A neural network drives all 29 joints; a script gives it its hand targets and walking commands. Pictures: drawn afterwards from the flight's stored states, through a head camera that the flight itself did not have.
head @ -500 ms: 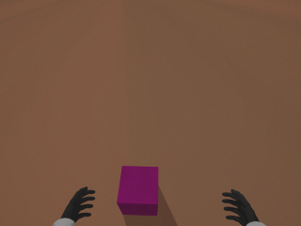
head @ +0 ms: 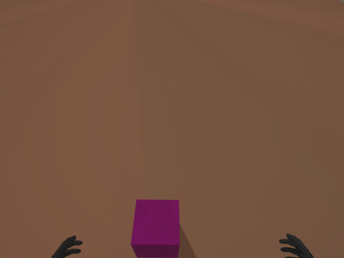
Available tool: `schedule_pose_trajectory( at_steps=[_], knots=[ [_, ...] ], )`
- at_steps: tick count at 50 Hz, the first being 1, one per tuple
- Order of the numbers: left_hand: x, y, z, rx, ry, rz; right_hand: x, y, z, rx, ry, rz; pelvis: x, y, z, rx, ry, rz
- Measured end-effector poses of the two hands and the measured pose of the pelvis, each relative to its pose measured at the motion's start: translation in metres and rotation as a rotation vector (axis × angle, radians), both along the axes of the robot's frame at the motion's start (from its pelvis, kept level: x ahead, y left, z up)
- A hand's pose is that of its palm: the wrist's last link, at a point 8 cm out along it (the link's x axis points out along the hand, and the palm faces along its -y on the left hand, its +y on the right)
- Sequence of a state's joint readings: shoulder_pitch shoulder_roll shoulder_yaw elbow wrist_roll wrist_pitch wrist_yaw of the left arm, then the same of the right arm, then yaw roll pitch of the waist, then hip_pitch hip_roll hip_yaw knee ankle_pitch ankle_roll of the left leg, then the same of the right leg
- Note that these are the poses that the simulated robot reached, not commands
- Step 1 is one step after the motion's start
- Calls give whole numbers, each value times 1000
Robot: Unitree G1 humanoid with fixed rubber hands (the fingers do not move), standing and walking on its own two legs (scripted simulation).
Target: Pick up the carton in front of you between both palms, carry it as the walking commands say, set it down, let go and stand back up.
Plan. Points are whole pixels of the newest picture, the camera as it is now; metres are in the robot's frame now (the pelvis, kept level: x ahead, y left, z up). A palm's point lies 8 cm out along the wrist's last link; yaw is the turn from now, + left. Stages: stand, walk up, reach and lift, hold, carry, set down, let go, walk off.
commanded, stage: stand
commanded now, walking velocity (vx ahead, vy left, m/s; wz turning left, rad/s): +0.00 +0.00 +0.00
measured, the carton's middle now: (157, 229) +0.39 +0.10 -0.64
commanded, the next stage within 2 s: none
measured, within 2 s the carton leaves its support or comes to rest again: neither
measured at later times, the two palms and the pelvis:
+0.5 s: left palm out of the picture +0.10 +0.30 -0.09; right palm out of the picture +0.11 -0.29 -0.08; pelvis -0.01 +0.01 +0.01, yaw +0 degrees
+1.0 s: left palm out of the picture +0.06 +0.32 -0.09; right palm out of the picture +0.08 -0.30 -0.08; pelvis -0.03 +0.01 +0.01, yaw +1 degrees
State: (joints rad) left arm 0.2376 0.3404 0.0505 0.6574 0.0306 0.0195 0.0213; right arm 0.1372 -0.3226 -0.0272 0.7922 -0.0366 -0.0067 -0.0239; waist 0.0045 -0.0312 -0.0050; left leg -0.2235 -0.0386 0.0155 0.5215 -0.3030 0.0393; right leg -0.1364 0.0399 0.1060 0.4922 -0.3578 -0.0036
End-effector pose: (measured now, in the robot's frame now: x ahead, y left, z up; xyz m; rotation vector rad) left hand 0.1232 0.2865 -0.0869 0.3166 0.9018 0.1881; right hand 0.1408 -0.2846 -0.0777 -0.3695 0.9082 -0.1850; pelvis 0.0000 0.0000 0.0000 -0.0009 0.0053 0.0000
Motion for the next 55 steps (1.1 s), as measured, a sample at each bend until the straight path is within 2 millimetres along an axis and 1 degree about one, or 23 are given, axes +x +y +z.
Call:
schedule_pose_trajectory(
  at_steps=[6, 13, 21, 30, 44, 55],
  knots=[
    [4, -1, -1, -4, 2, -13, 1, 1, 1, -1, 1, -5, 1, 2, 1, -1, -6, 1],
    [-1, 4, -1, 4, 13, -8, -5, -1, 1, -4, 13, -15, -2, 4, 3, -2, -13, -2],
    [-19, 12, -4, 13, 53, -1, -20, -2, 0, -9, 38, -21, -10, 5, 4, -6, -23, 4],
    [-38, 16, -5, 11, 85, 13, -41, -7, -3, -13, 85, -33, -18, 7, 7, -4, -34, 5],
    [-62, 28, -5, 30, 131, 44, -55, -14, -3, -25, 112, -45, -29, 8, 9, -4, -51, 8],
    [-74, 29, -8, 22, 150, 55, -65, -13, -6, -20, 149, -40, -35, 8, 10, -8, -57, 16]
  ],
)
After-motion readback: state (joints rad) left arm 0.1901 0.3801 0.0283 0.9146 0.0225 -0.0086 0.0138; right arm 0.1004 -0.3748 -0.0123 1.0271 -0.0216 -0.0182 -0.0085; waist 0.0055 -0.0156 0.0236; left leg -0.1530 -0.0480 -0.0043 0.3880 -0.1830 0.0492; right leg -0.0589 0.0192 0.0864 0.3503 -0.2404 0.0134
